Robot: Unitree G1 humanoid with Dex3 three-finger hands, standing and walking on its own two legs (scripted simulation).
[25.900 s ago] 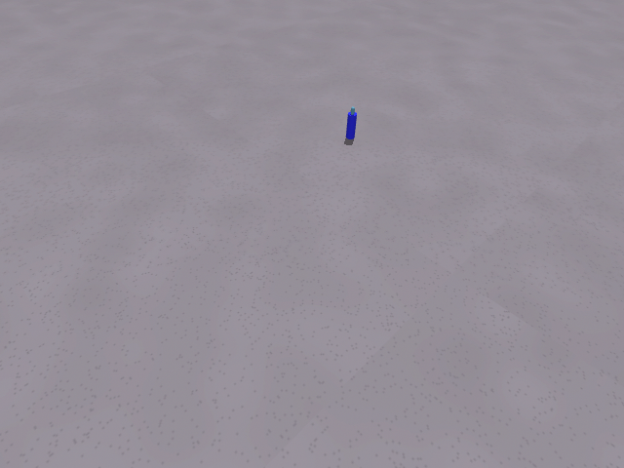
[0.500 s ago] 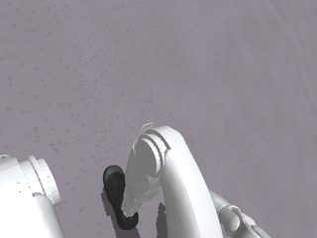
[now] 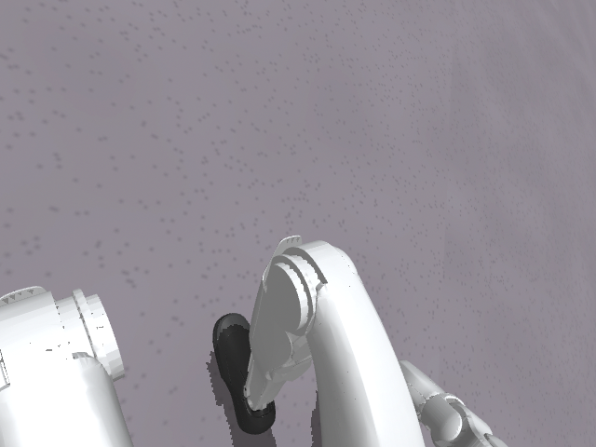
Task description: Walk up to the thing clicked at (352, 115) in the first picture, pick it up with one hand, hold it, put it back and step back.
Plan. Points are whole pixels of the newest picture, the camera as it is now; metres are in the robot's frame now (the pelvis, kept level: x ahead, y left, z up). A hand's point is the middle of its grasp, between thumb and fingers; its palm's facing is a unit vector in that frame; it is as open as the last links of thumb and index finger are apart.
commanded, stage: rise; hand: left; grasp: from the side
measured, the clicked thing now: out of the picture +0.47 +0.29 -0.21
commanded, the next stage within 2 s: home in 0.14 s
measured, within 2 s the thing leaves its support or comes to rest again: rests again in 0.50 s
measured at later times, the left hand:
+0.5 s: hand out of the picture +0.37 +0.43 +0.00, palm faces +0.34 -0.81 -0.48, open 16.9 cm
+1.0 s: hand out of the picture +0.27 +0.31 +0.19, palm faces +0.34 -0.84 -0.42, open 17.0 cm
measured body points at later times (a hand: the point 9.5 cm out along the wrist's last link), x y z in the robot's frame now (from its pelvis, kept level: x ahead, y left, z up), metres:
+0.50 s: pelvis +0.01 -0.01 +0.06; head +0.21 +0.09 +0.46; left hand +0.34 +0.47 +0.03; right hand +0.17 -0.25 -0.05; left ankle +0.08 +0.12 -0.27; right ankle +0.14 -0.11 -0.27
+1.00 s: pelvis +0.06 -0.01 +0.29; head +0.18 +0.05 +0.72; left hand +0.25 +0.35 +0.22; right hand +0.30 -0.22 +0.20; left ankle +0.08 +0.12 -0.27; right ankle +0.14 -0.11 -0.27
